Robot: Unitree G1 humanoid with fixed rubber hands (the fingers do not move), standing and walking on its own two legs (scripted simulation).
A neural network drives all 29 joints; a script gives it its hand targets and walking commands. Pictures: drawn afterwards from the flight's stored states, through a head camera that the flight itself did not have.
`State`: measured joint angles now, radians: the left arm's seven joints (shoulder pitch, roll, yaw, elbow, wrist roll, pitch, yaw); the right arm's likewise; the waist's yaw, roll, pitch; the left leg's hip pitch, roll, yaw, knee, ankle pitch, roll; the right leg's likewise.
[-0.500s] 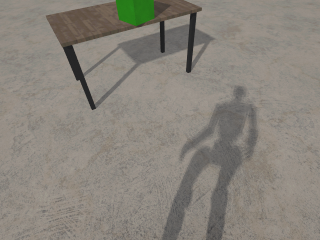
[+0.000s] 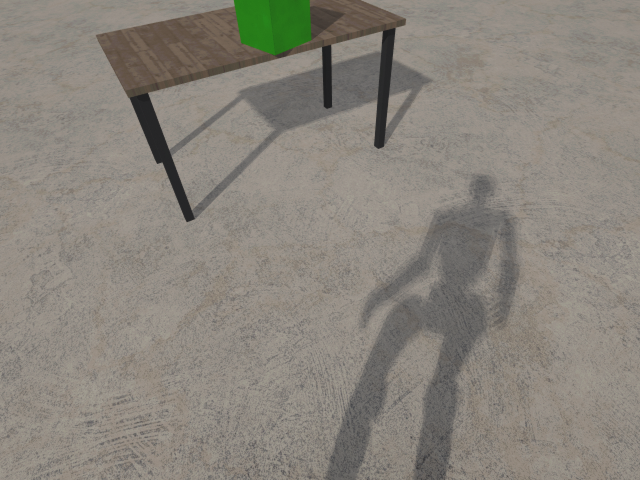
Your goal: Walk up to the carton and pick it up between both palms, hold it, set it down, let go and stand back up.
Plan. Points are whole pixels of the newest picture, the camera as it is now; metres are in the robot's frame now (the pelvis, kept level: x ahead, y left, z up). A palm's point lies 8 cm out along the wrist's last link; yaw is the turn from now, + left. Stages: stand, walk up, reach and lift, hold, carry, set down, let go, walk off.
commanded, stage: stand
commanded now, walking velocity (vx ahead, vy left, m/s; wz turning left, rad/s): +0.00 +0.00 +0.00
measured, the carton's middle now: (272, 7) +1.74 +0.25 +0.02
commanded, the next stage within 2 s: walk up in 0.20 s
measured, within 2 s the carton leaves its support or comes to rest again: neither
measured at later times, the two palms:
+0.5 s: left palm out of the picture +0.07 +0.26 -0.11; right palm out of the picture +0.08 -0.25 -0.11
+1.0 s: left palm (124, 448) +0.21 +0.32 -0.12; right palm (500, 469) +0.20 -0.20 -0.12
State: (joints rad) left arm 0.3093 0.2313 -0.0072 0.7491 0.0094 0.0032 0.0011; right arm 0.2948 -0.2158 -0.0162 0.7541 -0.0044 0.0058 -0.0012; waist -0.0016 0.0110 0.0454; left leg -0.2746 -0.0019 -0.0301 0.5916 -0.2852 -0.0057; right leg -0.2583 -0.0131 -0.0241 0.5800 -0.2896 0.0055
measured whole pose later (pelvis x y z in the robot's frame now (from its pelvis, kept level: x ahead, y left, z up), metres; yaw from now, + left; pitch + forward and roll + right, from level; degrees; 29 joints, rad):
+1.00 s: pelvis +0.17 +0.05 -0.01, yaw +14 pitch -4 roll +2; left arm 0.28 0.29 0.04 0.73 0.04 0.02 -0.09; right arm 0.52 -0.20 -0.04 0.82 -0.05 -0.07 -0.01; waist -0.05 -0.09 0.02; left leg -0.13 0.02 -0.01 0.60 -0.40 0.00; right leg -0.63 -0.13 0.01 0.96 -0.21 0.02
